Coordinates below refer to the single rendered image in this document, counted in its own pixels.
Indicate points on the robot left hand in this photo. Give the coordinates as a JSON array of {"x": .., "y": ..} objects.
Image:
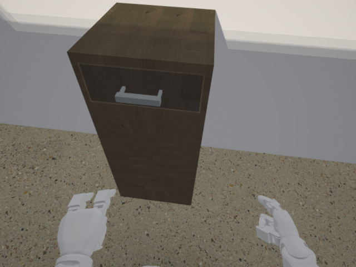
[{"x": 81, "y": 230}]

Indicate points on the robot right forearm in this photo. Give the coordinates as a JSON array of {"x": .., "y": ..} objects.
[{"x": 295, "y": 253}]

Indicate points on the robot right hand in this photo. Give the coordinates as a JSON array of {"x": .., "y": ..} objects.
[{"x": 272, "y": 230}]

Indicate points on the handle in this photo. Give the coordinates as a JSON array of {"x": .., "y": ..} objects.
[{"x": 138, "y": 98}]

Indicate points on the cabinet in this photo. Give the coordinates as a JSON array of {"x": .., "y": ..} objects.
[{"x": 152, "y": 152}]

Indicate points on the robot left forearm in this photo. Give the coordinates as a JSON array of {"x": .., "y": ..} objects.
[{"x": 74, "y": 260}]

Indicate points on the drawer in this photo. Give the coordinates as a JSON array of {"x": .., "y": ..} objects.
[{"x": 180, "y": 90}]

